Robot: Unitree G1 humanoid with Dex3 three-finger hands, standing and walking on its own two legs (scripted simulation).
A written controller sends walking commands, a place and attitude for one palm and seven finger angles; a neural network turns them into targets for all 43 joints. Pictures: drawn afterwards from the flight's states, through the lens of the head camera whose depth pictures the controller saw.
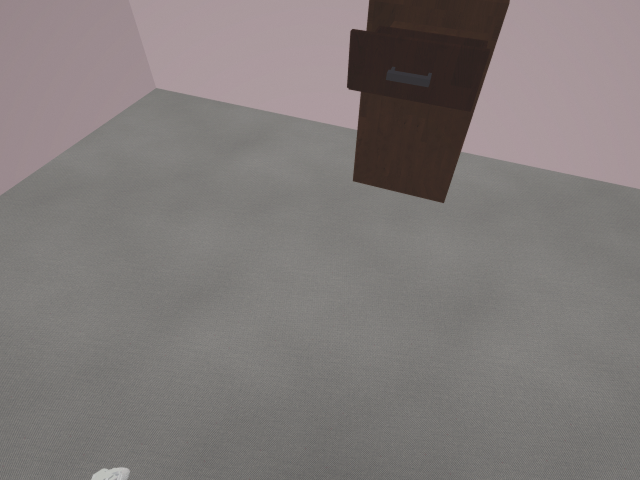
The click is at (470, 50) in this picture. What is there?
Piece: drawer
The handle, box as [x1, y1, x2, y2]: [386, 67, 431, 86]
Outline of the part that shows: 387,71 386,79 423,86 428,86 431,73 429,73 427,76 395,71 394,67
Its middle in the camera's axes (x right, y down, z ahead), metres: +0.27 -0.50 +1.18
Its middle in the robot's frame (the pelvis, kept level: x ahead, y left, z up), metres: +1.23 -0.22 -0.05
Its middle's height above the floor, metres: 0.72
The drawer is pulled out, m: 0.30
